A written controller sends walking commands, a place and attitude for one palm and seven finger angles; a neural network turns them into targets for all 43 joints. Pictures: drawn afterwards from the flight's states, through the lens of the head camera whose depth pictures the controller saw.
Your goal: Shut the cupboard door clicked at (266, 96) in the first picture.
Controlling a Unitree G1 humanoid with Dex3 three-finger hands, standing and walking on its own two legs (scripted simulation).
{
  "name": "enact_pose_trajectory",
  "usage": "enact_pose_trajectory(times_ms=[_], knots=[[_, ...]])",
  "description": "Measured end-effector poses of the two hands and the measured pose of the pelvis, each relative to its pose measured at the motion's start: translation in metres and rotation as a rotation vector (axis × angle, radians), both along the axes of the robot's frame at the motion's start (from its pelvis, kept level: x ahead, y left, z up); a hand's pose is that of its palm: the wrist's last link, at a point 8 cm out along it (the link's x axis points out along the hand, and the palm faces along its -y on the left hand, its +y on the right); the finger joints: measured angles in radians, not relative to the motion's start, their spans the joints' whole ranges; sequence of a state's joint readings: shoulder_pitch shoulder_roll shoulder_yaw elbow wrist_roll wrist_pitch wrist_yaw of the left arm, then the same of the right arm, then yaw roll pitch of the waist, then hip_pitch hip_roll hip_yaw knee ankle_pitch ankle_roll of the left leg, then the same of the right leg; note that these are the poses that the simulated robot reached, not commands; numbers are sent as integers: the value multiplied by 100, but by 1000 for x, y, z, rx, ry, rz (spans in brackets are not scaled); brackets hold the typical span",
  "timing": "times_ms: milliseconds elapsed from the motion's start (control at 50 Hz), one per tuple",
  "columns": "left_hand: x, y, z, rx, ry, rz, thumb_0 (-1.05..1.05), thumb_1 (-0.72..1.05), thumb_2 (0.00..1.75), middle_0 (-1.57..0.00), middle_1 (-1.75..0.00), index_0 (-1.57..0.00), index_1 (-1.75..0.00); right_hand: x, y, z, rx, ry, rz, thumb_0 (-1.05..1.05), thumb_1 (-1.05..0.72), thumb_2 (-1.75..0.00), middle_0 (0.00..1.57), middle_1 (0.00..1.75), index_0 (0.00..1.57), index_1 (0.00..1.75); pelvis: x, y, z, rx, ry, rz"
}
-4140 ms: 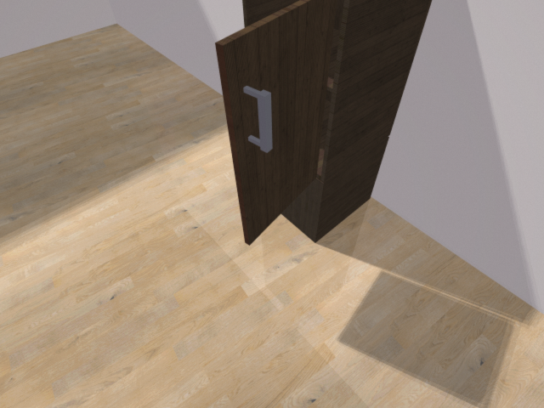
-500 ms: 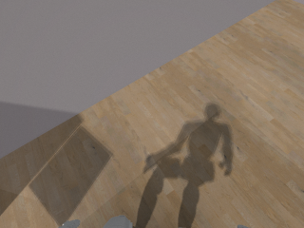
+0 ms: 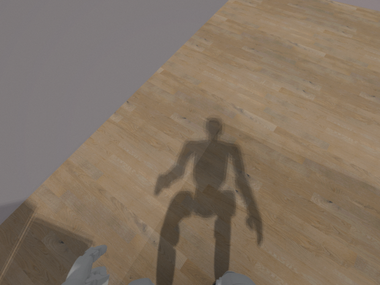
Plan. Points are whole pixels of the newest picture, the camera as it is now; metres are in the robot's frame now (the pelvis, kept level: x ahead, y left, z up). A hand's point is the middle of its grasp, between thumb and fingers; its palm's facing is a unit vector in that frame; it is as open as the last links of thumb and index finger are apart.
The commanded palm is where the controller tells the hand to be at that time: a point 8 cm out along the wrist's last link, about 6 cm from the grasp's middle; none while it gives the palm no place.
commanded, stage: walk around to get in front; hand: left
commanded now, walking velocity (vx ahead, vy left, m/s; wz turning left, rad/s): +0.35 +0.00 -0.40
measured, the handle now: out of the picture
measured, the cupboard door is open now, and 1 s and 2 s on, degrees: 100 100 100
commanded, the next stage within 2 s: walk to a spot facing it in 0.84 s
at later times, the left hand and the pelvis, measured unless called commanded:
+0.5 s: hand (130, 202) +0.33 +0.17 -0.14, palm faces -0.23 -0.96 -0.17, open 7.4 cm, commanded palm none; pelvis +0.22 +0.00 +0.03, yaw -14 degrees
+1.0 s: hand (167, 148) +0.51 +0.08 -0.16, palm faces -0.27 -0.95 -0.17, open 7.3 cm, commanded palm none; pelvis +0.45 -0.09 +0.02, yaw -17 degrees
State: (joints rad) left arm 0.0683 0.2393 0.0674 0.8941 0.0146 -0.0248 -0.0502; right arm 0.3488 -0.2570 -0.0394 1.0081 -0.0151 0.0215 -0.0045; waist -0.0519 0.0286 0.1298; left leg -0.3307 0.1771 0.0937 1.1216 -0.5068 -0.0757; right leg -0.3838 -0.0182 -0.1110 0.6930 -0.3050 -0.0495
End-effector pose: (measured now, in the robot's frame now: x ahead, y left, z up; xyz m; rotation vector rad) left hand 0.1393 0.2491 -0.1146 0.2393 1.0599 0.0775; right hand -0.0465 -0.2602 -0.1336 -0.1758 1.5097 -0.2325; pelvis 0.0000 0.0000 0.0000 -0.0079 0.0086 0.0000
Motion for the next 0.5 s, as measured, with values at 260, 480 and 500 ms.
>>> enact_pose_trajectory(times_ms=[260, 480, 500], knots=[[25, -11, -13, -60, 251, 7, 0, 91, 90, -20, -30, -20, -30, 225, 12, 34, -17, -392, 28, 0, -91, -89, 20, 30, 20, 30, 111, 7, 18, -3, 14, -117], [175, -19, -4, -39, 218, -115, 1, 91, 90, -19, -29, -19, -30, 243, 26, 33, -22, -279, -119, 0, -92, -89, 20, 30, 20, 30, 210, 1, 26, -3, 24, -234], [194, -26, -1, -39, 200, -138, 1, 91, 90, -19, -29, -19, -30, 236, 24, 33, -19, -243, -143, 0, -92, -89, 20, 30, 20, 30, 218, -2, 27, -4, 25, -244]])
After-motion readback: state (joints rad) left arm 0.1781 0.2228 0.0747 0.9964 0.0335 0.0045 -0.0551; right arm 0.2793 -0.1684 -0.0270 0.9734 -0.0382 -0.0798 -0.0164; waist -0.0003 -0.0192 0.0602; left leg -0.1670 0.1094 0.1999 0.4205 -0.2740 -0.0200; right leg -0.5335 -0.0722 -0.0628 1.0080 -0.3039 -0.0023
